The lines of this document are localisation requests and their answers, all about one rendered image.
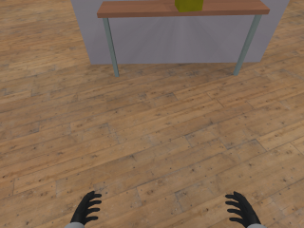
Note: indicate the right robot hand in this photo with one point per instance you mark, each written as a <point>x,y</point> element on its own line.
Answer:
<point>246,211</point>

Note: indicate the left robot hand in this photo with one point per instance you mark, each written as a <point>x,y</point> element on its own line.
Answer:
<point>80,214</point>

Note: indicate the carton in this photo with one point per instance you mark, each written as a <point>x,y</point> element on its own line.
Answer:
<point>188,5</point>

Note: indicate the table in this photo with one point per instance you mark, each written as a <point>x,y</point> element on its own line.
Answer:
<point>167,8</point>

